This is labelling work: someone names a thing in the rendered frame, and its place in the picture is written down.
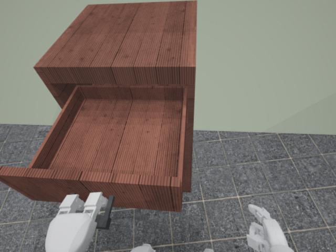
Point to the handle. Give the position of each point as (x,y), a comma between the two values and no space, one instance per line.
(103,222)

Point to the cabinet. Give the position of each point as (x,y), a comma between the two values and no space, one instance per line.
(127,44)

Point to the drawer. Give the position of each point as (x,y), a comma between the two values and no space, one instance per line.
(125,141)

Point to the robot left hand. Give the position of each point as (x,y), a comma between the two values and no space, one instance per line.
(70,231)

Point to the robot right hand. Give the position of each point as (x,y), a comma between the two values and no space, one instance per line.
(262,238)

